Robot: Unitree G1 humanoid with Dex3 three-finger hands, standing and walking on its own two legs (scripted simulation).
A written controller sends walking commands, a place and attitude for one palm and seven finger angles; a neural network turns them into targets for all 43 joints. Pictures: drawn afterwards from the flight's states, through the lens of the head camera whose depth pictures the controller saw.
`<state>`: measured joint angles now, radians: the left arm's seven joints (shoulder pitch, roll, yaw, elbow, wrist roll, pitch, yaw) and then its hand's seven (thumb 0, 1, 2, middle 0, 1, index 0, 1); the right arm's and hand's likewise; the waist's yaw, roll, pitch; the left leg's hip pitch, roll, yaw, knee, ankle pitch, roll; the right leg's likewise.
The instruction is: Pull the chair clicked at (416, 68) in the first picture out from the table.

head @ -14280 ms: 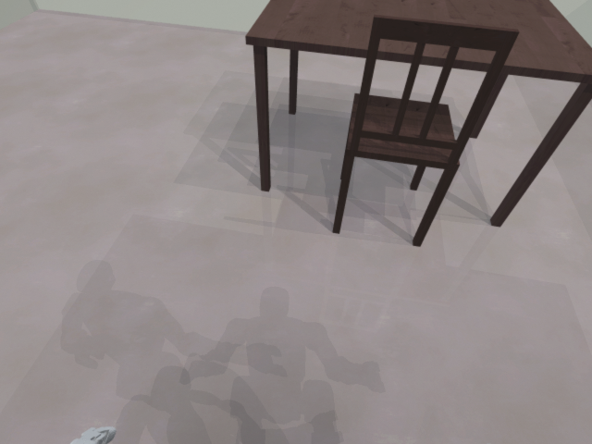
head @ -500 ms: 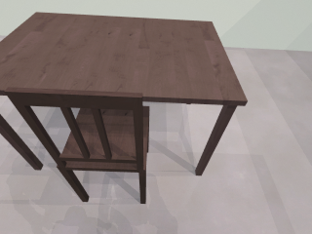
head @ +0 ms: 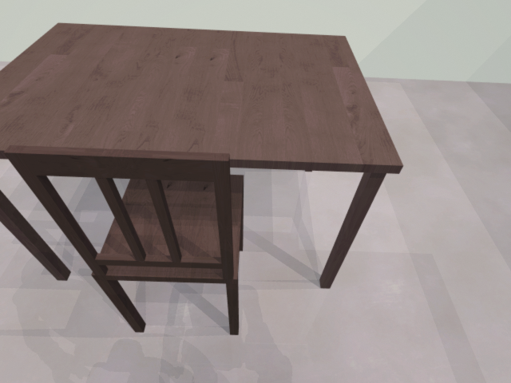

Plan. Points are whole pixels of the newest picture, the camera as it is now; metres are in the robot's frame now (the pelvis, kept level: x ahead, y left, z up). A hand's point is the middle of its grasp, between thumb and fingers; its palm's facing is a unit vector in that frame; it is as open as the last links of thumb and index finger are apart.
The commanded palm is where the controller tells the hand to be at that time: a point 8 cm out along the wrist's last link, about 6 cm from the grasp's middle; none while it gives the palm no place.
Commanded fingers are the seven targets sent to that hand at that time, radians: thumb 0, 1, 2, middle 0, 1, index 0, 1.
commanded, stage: look again from close up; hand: left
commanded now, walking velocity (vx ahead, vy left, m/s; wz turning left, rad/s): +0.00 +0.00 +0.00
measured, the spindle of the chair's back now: (124, 222) +0.43 +0.31 -0.08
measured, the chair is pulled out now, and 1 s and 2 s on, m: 0.00 0.00 0.00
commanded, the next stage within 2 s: raise the hand toward the chair's back in 0.52 s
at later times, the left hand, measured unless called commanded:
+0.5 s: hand out of the picture -0.03 +0.15 -0.18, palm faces +0.04 -0.99 -0.15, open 7.3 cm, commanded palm none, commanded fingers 0.00 0.90 0.90 -0.20 -0.30 -0.20 -0.30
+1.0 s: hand (184, 349) +0.18 +0.13 -0.05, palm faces -0.02 -1.00 +0.02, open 8.8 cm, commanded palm +0.13 +0.21 -0.07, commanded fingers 0.00 0.43 0.70 -0.15 -0.23 -0.15 -0.23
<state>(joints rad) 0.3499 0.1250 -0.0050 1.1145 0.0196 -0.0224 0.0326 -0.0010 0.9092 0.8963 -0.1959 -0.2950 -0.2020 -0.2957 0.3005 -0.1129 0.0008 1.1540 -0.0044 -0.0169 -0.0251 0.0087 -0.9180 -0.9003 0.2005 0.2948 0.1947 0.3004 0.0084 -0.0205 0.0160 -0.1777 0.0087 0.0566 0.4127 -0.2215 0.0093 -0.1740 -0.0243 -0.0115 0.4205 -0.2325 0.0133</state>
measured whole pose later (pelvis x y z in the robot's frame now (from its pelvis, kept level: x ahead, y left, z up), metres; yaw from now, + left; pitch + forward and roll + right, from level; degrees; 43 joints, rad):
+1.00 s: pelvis -0.03 -0.02 -0.10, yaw +1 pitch +13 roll +1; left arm 0.38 0.14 0.06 0.05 -0.19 -0.50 -0.23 0.01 0.67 0.79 -0.17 -0.26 -0.18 -0.26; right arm 0.16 -0.29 -0.11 0.55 0.01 -0.33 0.03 0.02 -0.91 -0.90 0.20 0.29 0.19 0.30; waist -0.01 -0.06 -0.17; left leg -0.87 0.03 0.03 1.17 -0.52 -0.02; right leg -0.88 -0.03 -0.02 1.21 -0.56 -0.02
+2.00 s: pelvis -0.03 -0.01 -0.10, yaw +2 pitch +16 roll -3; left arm 0.35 0.25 0.18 -0.07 -0.26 -0.31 -0.24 -0.01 -0.45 0.32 -0.06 -0.08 -0.07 -0.08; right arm 0.17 -0.21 0.01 0.57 0.01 -0.28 -0.06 0.01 -0.91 -0.90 0.20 0.30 0.20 0.30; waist 0.03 0.02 -0.13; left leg -0.97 0.03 -0.05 1.22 -0.53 -0.01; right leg -0.91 -0.01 -0.09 1.18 -0.54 -0.01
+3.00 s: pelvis -0.03 -0.02 -0.10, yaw +2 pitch +16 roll -2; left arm 0.22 0.27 0.23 0.06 -0.29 -0.31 -0.29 -0.02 -0.50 0.30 -0.06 -0.08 -0.06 -0.08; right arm 0.19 -0.24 0.01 0.59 0.01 -0.29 -0.07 0.01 -0.91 -0.90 0.21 0.30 0.20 0.30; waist 0.01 0.02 -0.12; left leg -0.97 0.04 -0.05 1.21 -0.52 -0.02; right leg -0.91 -0.01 -0.09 1.18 -0.54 -0.02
